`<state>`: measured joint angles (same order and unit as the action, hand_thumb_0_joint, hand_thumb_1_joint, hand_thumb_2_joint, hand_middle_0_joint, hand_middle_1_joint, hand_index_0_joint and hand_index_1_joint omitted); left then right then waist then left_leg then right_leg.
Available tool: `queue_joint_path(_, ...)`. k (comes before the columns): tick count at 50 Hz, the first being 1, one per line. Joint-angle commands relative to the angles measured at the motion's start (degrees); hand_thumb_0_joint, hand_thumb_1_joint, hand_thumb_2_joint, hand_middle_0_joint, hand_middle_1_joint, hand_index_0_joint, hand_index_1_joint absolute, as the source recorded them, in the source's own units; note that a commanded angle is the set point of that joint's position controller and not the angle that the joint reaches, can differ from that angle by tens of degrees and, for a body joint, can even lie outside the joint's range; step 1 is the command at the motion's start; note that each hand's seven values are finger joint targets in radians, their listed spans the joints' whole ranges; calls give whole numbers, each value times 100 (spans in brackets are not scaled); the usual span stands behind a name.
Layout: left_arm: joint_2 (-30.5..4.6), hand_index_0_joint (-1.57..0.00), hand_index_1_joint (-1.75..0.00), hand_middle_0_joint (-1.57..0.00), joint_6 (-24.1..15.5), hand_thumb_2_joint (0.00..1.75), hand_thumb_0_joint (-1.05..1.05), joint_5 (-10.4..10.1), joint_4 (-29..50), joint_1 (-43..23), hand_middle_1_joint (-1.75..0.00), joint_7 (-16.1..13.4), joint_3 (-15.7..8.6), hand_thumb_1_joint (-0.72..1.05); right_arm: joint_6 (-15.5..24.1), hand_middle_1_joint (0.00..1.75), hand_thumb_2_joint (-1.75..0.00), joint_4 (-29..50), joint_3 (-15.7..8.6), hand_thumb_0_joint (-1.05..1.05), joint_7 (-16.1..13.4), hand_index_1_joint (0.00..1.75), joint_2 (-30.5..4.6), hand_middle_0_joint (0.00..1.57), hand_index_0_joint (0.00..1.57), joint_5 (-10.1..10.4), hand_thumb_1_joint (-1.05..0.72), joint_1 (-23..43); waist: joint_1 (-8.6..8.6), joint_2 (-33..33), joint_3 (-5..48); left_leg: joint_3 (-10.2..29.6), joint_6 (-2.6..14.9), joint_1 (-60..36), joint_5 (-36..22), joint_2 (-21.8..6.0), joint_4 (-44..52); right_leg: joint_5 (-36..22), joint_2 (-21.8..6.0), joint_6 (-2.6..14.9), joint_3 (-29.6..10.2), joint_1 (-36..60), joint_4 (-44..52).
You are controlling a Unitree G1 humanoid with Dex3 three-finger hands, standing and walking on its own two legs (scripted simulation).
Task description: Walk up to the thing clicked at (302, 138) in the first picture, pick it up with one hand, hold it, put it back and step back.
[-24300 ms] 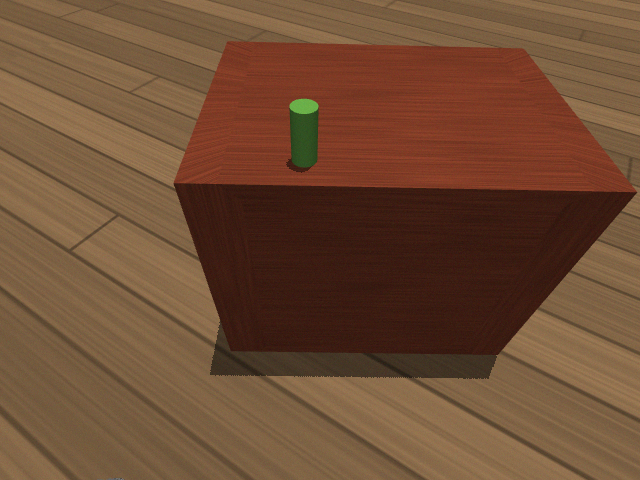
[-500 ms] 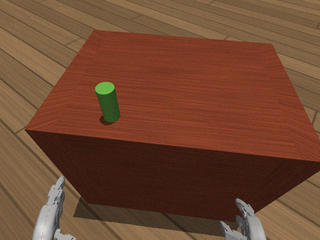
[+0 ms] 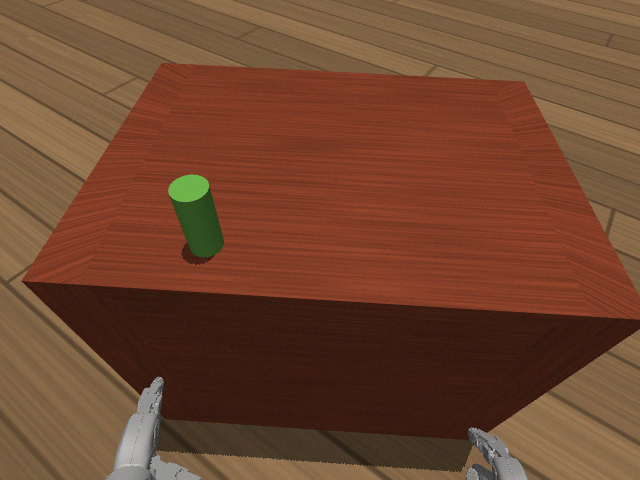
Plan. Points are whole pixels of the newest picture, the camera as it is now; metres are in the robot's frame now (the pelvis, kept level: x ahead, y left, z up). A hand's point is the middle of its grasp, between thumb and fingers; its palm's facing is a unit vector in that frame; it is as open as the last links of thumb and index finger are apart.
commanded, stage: home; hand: left
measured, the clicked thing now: (198, 218) +0.46 +0.19 +0.04
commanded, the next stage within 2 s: stand in 1.92 s
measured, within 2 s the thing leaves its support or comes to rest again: neither
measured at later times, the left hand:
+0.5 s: hand out of the picture +0.04 +0.25 -0.13, palm faces -0.04 -0.92 -0.40, open 17.6 cm
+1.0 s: hand out of the picture +0.02 +0.24 -0.14, palm faces -0.03 -0.93 -0.36, open 17.6 cm
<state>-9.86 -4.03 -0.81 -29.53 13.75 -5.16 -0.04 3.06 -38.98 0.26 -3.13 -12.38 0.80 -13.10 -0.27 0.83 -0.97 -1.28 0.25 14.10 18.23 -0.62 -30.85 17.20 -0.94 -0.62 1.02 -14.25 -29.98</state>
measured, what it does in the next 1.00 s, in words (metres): stands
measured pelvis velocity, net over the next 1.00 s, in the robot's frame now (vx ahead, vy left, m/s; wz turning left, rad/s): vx -0.03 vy -0.01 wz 0.01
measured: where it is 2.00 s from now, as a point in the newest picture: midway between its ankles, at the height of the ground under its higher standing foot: outside the picture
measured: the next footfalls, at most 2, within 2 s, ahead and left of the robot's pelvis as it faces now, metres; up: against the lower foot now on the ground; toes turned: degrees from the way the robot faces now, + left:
none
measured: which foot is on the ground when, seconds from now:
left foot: down 0.00-1.00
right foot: down 0.00-1.00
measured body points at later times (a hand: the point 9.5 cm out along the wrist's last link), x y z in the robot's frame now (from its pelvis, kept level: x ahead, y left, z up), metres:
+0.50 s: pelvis -0.03 -0.01 +0.01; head -0.04 -0.02 +0.46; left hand +0.04 +0.30 -0.11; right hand +0.05 -0.31 -0.12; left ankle -0.02 +0.11 -0.73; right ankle -0.02 -0.13 -0.73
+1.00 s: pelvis -0.03 -0.01 +0.01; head -0.03 -0.02 +0.46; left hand +0.02 +0.29 -0.12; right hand +0.02 -0.31 -0.13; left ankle -0.02 +0.11 -0.73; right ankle -0.02 -0.13 -0.73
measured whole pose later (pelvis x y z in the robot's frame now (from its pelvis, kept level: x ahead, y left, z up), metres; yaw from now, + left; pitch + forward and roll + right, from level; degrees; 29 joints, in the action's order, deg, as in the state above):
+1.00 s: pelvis -0.03 -0.01 +0.01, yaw +0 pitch -2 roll +0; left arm -20.2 -1.4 0.5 -65.3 8.8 0.0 1.6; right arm 0.9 -64.1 1.1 0.7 -20.4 -0.9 -10.1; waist 0.1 0.7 -1.6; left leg -0.8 -0.5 7.4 9.8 -0.5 -19.4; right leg 10.1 -0.8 0.1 1.6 -8.3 -20.6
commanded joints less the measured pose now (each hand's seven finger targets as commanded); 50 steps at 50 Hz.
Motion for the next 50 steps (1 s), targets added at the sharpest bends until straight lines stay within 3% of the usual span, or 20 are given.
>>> queue_joint_path(1,-798,-5,-5,-5,-147,4,0,37,857,-215,-5,-89,-434,-58,145,30,-90,843,-286,0,-83,30,-731,20,20,14,-90,345,144,-154,964,-66,-26,-373,-2355,40,306,-2183,133,134,188,529,239)
queue_joint_path(3,-751,-5,-5,-5,-114,4,0,18,970,-425,-5,-89,-374,-57,123,30,-90,863,-248,0,-89,30,-704,20,20,20,-90,407,80,-31,793,-106,-13,-359,-2038,68,363,-1958,111,120,151,406,322)
queue_joint_path(4,-1909,-4,-4,-4,-61,2,0,428,-272,-3,-4,64,-506,-61,38,30,-90,159,-535,0,49,30,-1561,20,20,-408,-90,123,0,207,1001,352,81,-473,-3099,-469,30,-2894,-525,298,-344,522,-114)
queue_joint_path(5,-1936,-4,-4,-4,-9,2,0,431,-358,106,-4,128,-547,-61,-28,30,-90,83,-547,0,111,30,-1600,20,20,-394,-90,46,46,229,1255,344,147,-638,-3456,-485,4,-3139,-551,366,-363,665,-244)
queue_joint_path(7,-1792,-4,-5,-4,-2,3,0,373,-476,38,-4,207,-464,-59,-50,30,-90,87,-510,0,172,30,-1440,20,20,-320,-90,182,48,114,1259,395,179,-732,-3306,-508,62,-3054,-573,341,-348,630,-99)
queue_joint_path(9,-1745,-5,-5,-5,-13,4,0,302,-706,-245,-5,294,-333,-57,-50,30,-90,-41,-427,0,252,30,-1397,20,20,-249,-90,293,19,-32,878,416,163,-460,-2170,-474,393,-2186,-551,281,-389,479,225)
queue_joint_path(11,-1799,-4,-5,-5,-6,3,0,282,-1026,-436,-5,321,-268,-59,-73,30,-90,-297,-397,0,292,30,-1411,20,20,-250,-90,419,-6,-180,588,501,158,-414,-1602,-494,527,-1675,-558,300,-453,288,418)
queue_joint_path(17,-2023,-5,-5,-5,32,4,0,265,-1792,-600,-5,374,-178,-57,-115,30,-90,-879,-362,0,335,30,-1625,20,20,-243,-90,576,-1,-65,156,595,147,-441,-1383,-529,893,-1295,-566,280,-532,307,823)
queue_joint_path(20,-2195,-5,-5,-5,70,4,0,255,-2119,-688,-5,389,-148,-58,-177,30,-90,-1176,-332,0,360,30,-1694,20,20,-230,-90,601,-29,-217,-138,610,103,-479,-628,-460,1094,-271,-608,303,-698,-19,1261)
queue_joint_path(24,-2306,-4,-4,-4,86,3,0,229,-2463,-687,-4,407,-116,-59,-179,30,-90,-1498,-294,0,378,30,-1820,20,20,-227,-90,589,17,-201,48,651,131,-471,-640,-477,1224,-183,-612,284,-727,303,1392)
queue_joint_path(27,-2422,-4,-5,-5,125,3,0,213,-2689,-716,-5,420,-120,-59,-172,30,-90,-1682,-267,0,370,30,-1889,20,20,-235,-90,524,16,-152,16,708,122,-372,-300,-491,1417,78,-596,251,-734,340,1423)
queue_joint_path(28,-2423,-5,-5,-5,119,4,0,213,-2747,-679,-5,424,-100,-57,-160,30,-90,-1724,-264,0,368,30,-1925,20,20,-223,-90,583,44,-129,99,712,136,-554,-508,-521,1377,-118,-619,274,-745,362,1438)
queue_joint_path(33,-2492,-5,-5,-4,165,3,0,184,-2994,-669,-5,434,-106,-59,-186,30,-90,-1958,-235,0,370,30,-1959,20,20,-229,-90,463,53,-155,-249,745,126,-196,68,-455,1494,610,-605,234,-827,159,1647)
queue_joint_path(38,-2385,-5,-5,-5,172,4,0,161,-3131,-614,-5,450,-107,-59,-138,30,-90,-2042,-207,0,334,30,-1975,20,20,-222,-90,472,88,65,-5,837,140,-195,-158,-589,1651,-256,-559,230,-710,550,1342)
queue_joint_path(40,-2343,-4,-5,-4,177,3,0,164,-3175,-599,-5,452,-101,-59,-130,30,-90,-2070,-199,0,321,30,-1978,20,20,-217,-90,515,112,87,-16,836,131,-154,-100,-582,1654,-274,-547,212,-695,557,1359)
queue_joint_path(46,-2274,-5,-5,-5,166,4,0,155,-3251,-660,-5,437,-73,-58,-100,30,-90,-2150,-159,0,279,30,-1970,20,20,-169,-90,492,71,-73,202,760,125,-569,-1161,-639,1515,-1232,-636,204,-664,732,1315)
queue_joint_path(50,-2286,-5,-5,-5,179,4,0,138,-3293,-764,-5,430,-67,-58,-110,30,-90,-2191,-144,0,268,30,-1967,20,20,-147,-90,490,35,-104,191,705,85,-717,-1386,-641,1506,-1341,-639,208,-655,694,1342)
